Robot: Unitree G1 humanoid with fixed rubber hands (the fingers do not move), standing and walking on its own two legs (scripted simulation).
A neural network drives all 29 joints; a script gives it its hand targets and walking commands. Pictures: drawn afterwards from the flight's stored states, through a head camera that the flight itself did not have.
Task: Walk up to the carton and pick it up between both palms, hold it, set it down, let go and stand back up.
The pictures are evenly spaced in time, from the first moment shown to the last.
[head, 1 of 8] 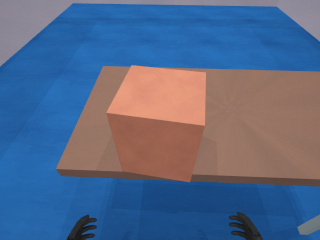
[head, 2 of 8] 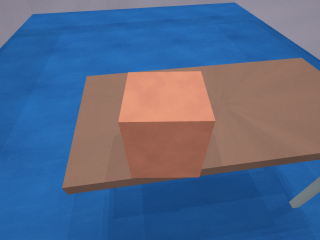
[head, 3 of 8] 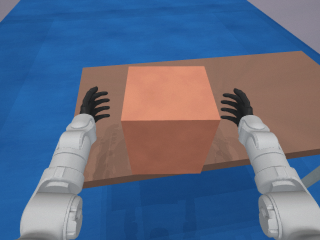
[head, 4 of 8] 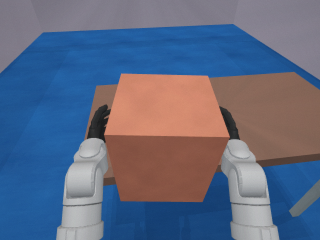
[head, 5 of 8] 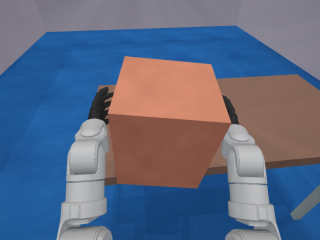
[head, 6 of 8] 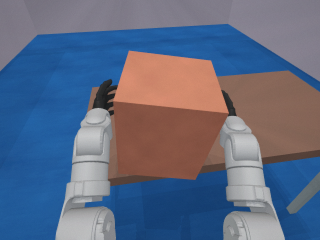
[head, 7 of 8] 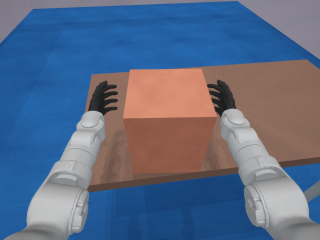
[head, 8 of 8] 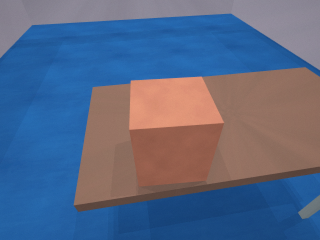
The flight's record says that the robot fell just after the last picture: no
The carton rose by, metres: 0.14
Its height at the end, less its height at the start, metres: +0.00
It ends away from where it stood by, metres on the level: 0.04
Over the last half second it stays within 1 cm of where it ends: yes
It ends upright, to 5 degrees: yes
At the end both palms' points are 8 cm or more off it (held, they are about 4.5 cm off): yes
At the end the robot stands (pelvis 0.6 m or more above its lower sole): yes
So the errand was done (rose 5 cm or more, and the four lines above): yes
